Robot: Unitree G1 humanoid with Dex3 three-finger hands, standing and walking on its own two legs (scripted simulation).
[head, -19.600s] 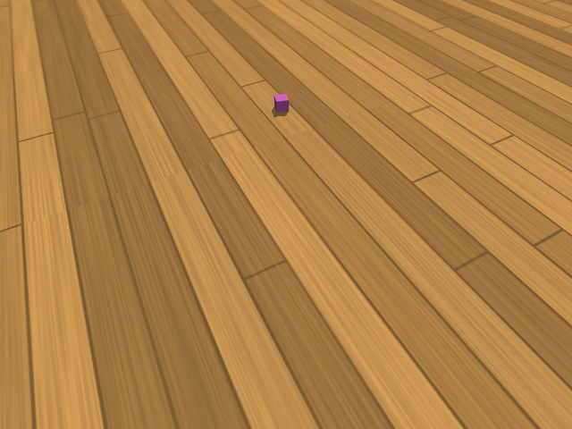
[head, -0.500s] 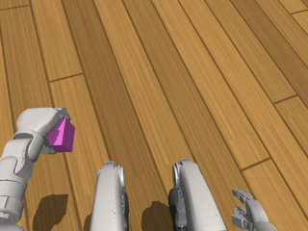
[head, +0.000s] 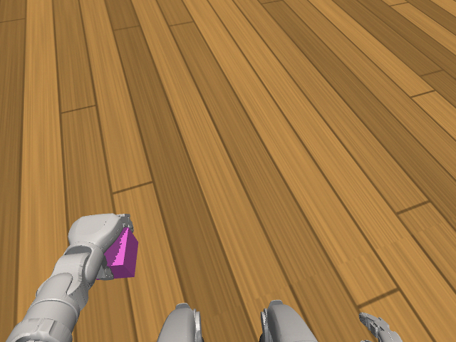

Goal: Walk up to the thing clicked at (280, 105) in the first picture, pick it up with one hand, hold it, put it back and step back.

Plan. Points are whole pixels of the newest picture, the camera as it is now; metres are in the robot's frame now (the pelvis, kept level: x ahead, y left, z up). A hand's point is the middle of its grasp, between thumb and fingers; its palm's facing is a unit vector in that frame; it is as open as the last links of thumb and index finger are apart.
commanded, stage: lift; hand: left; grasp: from above
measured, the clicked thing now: (112, 253) +0.32 +0.24 -0.12
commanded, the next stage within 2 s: hold in 0.30 s
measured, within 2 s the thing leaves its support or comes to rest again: neither
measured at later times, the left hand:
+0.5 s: hand (104, 226) +0.34 +0.22 -0.02, palm faces -0.47 -0.05 -0.88, open 10.6 cm
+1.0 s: hand (102, 214) +0.35 +0.21 +0.02, palm faces -0.48 -0.04 -0.88, open 10.6 cm
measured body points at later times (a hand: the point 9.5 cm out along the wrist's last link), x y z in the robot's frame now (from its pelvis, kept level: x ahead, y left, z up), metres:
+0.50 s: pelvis +0.04 +0.00 +0.06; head +0.09 -0.01 +0.51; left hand +0.36 +0.22 +0.03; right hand +0.14 -0.27 -0.06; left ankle +0.06 +0.11 -0.65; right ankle +0.05 -0.14 -0.65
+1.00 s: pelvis +0.05 +0.00 +0.08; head +0.08 -0.02 +0.53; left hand +0.37 +0.21 +0.07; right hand +0.17 -0.27 -0.04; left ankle +0.06 +0.11 -0.65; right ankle +0.05 -0.14 -0.65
